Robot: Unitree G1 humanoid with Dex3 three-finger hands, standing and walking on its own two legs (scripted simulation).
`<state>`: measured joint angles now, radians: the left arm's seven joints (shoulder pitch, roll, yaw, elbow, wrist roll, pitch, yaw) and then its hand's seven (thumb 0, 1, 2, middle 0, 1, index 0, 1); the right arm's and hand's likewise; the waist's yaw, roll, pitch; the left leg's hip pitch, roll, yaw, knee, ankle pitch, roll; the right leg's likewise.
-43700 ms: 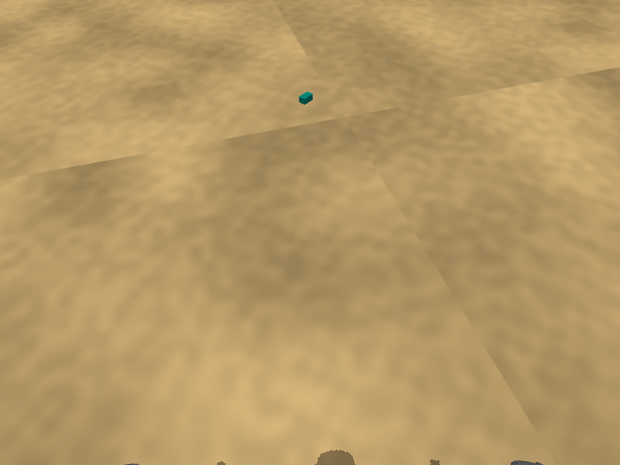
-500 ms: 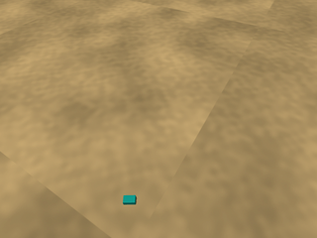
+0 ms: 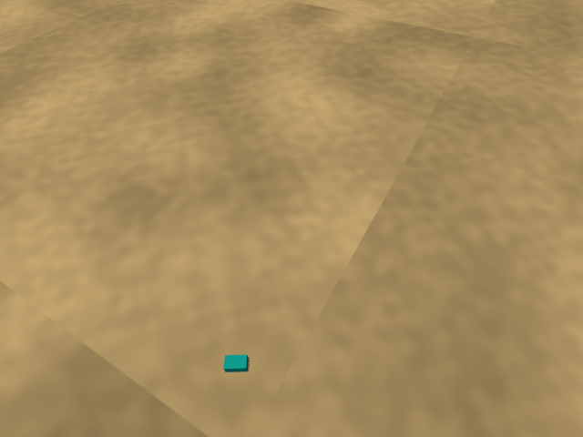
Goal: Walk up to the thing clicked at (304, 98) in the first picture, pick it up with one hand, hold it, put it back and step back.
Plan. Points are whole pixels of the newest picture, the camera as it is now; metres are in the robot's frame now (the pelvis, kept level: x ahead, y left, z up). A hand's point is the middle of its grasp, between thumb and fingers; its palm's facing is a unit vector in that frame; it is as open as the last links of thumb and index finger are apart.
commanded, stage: stand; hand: left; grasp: from above
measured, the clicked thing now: (236, 363) +0.43 +0.23 -0.76
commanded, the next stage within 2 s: step back in 1.14 s
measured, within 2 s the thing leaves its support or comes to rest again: neither
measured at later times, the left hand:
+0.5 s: hand out of the picture +0.09 +0.24 -0.16, palm faces +0.03 -0.94 -0.33, open 7.4 cm
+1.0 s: hand out of the picture +0.07 +0.25 -0.16, palm faces +0.01 -0.94 -0.34, open 7.4 cm
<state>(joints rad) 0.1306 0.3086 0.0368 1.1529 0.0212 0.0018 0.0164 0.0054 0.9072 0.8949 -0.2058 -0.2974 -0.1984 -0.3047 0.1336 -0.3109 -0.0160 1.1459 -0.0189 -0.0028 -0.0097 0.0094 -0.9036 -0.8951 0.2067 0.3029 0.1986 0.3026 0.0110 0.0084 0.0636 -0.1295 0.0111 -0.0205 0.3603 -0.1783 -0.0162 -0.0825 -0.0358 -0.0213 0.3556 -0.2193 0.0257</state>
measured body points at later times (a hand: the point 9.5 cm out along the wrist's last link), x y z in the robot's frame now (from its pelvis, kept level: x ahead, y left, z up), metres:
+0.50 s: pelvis +0.01 +0.00 +0.00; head +0.01 +0.00 +0.45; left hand +0.09 +0.29 -0.13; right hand +0.10 -0.30 -0.13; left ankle +0.01 +0.13 -0.75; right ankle -0.01 -0.13 -0.75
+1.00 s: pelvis +0.01 +0.00 +0.00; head +0.01 +0.00 +0.45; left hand +0.07 +0.30 -0.13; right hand +0.07 -0.30 -0.14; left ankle +0.01 +0.13 -0.75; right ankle -0.01 -0.13 -0.75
